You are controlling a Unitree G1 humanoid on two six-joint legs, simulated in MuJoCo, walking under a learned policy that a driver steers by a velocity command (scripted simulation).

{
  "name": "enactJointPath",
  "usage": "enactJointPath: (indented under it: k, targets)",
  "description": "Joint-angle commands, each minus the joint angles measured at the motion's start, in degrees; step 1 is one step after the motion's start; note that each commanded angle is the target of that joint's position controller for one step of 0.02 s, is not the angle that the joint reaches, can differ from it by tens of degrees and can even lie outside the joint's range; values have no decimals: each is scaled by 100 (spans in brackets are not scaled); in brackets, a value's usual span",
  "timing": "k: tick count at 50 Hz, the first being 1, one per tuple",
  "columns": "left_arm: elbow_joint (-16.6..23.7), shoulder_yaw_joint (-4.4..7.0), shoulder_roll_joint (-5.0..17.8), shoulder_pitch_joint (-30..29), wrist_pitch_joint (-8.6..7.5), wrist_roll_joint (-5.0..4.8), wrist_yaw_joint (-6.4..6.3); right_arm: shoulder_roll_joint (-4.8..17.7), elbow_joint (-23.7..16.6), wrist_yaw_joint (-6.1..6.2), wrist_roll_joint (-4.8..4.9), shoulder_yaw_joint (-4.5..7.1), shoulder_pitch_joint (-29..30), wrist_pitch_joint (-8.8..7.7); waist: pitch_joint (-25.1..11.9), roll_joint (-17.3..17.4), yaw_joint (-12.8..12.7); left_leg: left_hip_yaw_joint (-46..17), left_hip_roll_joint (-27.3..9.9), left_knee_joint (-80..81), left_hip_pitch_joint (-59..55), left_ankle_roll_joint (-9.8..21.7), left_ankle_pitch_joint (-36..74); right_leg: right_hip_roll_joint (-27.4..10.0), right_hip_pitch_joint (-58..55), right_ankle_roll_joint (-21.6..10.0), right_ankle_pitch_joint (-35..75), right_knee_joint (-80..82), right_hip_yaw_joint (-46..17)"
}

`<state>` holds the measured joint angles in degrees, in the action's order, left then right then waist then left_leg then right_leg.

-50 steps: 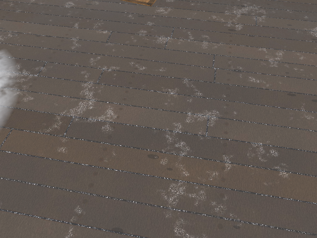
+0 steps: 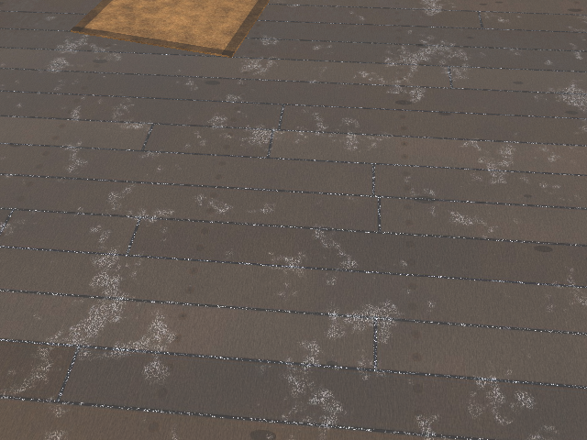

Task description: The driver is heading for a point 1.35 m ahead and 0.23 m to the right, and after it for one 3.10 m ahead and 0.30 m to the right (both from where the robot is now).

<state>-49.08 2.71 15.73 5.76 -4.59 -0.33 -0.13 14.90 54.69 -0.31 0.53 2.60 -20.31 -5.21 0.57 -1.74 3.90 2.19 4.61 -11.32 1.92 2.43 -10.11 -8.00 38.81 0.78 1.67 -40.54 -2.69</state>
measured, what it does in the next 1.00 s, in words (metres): walks ahead: right foot, then left foot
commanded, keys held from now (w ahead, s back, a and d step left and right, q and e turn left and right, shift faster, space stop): w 1.00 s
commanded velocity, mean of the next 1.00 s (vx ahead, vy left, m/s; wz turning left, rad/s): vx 0.50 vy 0.00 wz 0.00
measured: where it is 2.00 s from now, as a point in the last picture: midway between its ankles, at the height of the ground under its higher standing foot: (300, 231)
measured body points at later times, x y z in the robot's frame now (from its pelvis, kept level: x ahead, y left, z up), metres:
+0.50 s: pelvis +0.28 -0.08 +0.00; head +0.29 -0.09 +0.45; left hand +0.28 +0.19 -0.13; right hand +0.44 -0.34 -0.11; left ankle +0.44 +0.11 -0.68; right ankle +0.23 -0.16 -0.75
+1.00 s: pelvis +0.56 -0.02 +0.00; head +0.58 -0.01 +0.45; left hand +0.70 +0.25 -0.12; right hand +0.59 -0.29 -0.13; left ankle +0.55 +0.07 -0.75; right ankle +0.68 -0.20 -0.67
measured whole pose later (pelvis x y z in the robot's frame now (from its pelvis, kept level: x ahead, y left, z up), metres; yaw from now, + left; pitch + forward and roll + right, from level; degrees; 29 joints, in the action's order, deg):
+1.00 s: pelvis +0.56 -0.02 +0.00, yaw +1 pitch +1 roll +1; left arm -49.7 3.7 16.3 8.9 -4.1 -0.4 -0.7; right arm 14.2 54.9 -1.0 -0.2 2.9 -17.9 -5.3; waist 0.8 -2.3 2.8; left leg 3.3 3.9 -14.5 6.7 4.2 -7.6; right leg -8.2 38.1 -0.3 -7.2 -52.7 -2.4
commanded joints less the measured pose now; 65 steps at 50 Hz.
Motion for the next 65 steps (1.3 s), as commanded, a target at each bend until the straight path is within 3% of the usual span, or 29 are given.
enactJointPath:
  k: [1,6,8,9,10,11,12,13,16,18,25,30,34,36,37,38,39,40,41,42,45,47,53,57,60,62,63,64,65]
  targets:
    - [445,-2,246,-584,-82,-47,81,979,-218,62,69,197,-30,-37,394,370,-3,-735,-1597,537,576,939,434,191,-459,31,377,630,183]
    - [607,79,560,-474,-155,-77,207,1081,-128,70,85,251,-70,137,209,554,-262,-821,-1916,-294,-326,705,1317,432,-943,-329,-630,1205,287]
    - [170,335,1063,1145,-169,-60,143,865,-203,73,8,155,7,192,-825,399,-1005,-375,-1388,-2329,260,384,2416,446,-3209,-693,-644,1232,272]
    - [29,489,1724,1969,-145,66,113,319,-392,48,-83,-32,-500,112,-1814,-790,-978,33,-671,-4634,2250,-1,715,-1006,-5486,-1455,-935,1262,-1876]
    - [-78,441,1510,2208,-112,3,157,162,-311,26,7,-92,-627,-26,-2238,-1559,-976,-498,-81,-5844,3588,-118,-2213,-1543,-6156,-1961,-1935,2298,-3937]
    - [7,292,1073,1825,-134,-18,167,829,-377,-3,160,69,-184,-129,-1505,-951,-991,-901,-465,-6394,4180,23,-2056,-1366,-5612,-1671,-2407,2422,-3431]
    - [140,220,841,1355,-136,6,153,908,-498,-10,221,87,260,-178,-925,-617,-874,-766,-784,-6311,4266,132,-1529,-1155,-4864,-1456,-2153,2482,-2602]
    - [197,149,642,948,-136,41,174,852,-508,25,133,97,527,-155,-446,-143,-720,-634,-1033,-5923,4035,143,-1038,-849,-4054,-1292,-1616,2698,-1939]
    - [180,94,415,703,-195,86,208,606,-433,50,24,121,377,42,-190,-222,-381,-615,-1295,-5319,3321,45,-360,-441,-3127,-1235,-684,3160,-1108]
    - [93,165,685,801,-236,54,174,496,-497,62,14,97,449,112,-54,-236,-300,-603,-1345,-4926,3503,-101,-92,-539,-3022,-1413,-142,3325,-889]
    - [-238,165,741,1461,-122,1,1,318,-890,-25,-3,49,1859,26,295,-92,-689,-244,-1078,-2615,3570,-241,1684,-185,-3257,-1164,90,3513,7]
    - [-519,201,813,1916,12,-48,-29,327,-1181,-179,54,6,2545,-45,479,-123,-844,-265,-933,-1869,3814,-53,1428,-579,-4264,-1156,402,3181,-59]
    - [-512,265,952,1687,116,-54,-78,654,-1127,-247,51,132,2060,-90,47,-369,-385,-21,-575,-1687,2803,255,628,-683,-4707,-959,2455,2283,-16]
    - [-390,178,800,1550,166,8,-89,1127,-611,-160,-3,372,271,-70,-1140,-153,431,-259,-774,-1802,42,656,919,-191,-3636,-665,2502,110,339]
    - [-302,-13,175,2227,60,36,-16,1667,-460,-116,-102,518,-495,-27,-2052,1009,279,-2746,-2287,-1718,-2411,1581,148,686,-1182,-230,113,-2204,567]
    - [-396,-47,157,2167,-91,-14,16,1311,-421,-118,-11,401,-535,2,-2397,1456,312,-4408,-2749,-784,-2753,1831,-461,1153,-187,-208,-3449,-3249,-188]
    - [-229,115,730,1622,-198,-196,52,1013,-469,-107,41,293,-90,-4,-1510,1148,297,-3709,-2541,-615,-2071,1501,-868,770,392,-334,-3307,-3687,-439]
    - [-96,126,791,1207,-245,-257,44,839,-586,-94,26,240,399,-9,-869,808,136,-2922,-2340,-449,-1160,1290,-680,442,433,-399,-2763,-3489,-245]
    - [-65,158,754,885,-232,-137,-4,637,-613,-133,-26,170,720,-23,-322,332,-9,-2276,-2019,-249,-245,1077,40,220,180,-409,-2341,-3042,-102]
    - [-57,184,635,1086,-169,-106,-33,584,-621,-133,-90,149,930,-56,-271,672,-298,-2019,-1953,-47,291,1096,129,30,-170,-366,-2013,-2728,-150]
    - [-140,168,359,1272,42,-58,-66,528,-534,-150,-90,139,980,-116,-83,569,-509,-1412,-1643,404,1010,1102,409,-93,-607,-256,-1656,-2313,-90]
    - [47,153,310,927,54,1,-75,829,-425,-89,-71,206,807,-135,105,666,-499,-1199,-1740,500,992,1210,1068,-143,-213,-104,-1155,-1673,-57]
    - [364,82,192,-315,-39,-20,31,899,-183,47,13,212,233,-49,294,437,-68,-519,-1441,556,684,916,1093,135,-370,-17,467,385,254]
    - [611,58,242,-839,-76,-79,154,980,46,67,62,247,-165,59,400,470,58,-645,-1815,240,-137,864,1054,249,-205,-152,212,974,182]
    - [650,119,459,-654,-111,-81,223,1054,75,98,73,293,-72,148,258,580,-194,-700,-2010,-244,-613,714,1856,388,-571,-386,-475,1177,236]
    - [274,324,817,610,-119,-53,186,976,21,103,58,262,117,212,-511,534,-852,-369,-1616,-1715,-375,473,3328,721,-2379,-652,-503,1357,536]
    - [43,452,1217,1652,-107,14,134,753,-114,107,-39,157,55,216,-1366,6,-1182,-89,-1263,-3390,675,269,2249,-82,-4122,-992,-369,1147,-345]
    - [-111,559,1691,2072,-71,26,149,-3,-156,39,-51,-66,-648,86,-2058,-1507,-869,-29,-168,-5472,3072,-117,-1055,-1361,-6122,-1954,-1509,1746,-3063]
    - [-71,392,1094,2026,-73,-30,157,505,-70,5,66,37,-379,-55,-2106,-1154,-1035,-827,-285,-6277,3796,-48,-2271,-1414,-6143,-1933,-2223,2311,-3815]
Velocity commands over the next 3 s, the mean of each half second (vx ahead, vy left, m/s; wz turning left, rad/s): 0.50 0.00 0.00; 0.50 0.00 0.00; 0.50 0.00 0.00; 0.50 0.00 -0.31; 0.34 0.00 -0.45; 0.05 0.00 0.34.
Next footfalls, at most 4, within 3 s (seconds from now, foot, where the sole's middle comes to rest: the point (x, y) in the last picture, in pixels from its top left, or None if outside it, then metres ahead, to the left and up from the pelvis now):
0.16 right None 0.27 -0.16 -0.78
0.72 left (265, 406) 0.59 0.07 -0.78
1.26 right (351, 292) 0.89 -0.17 -0.78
1.78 left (257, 217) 1.18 0.07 -0.78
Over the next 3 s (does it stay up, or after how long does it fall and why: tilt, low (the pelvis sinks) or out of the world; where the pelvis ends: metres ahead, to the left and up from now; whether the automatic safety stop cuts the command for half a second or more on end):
stays up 1.37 -0.10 -0.01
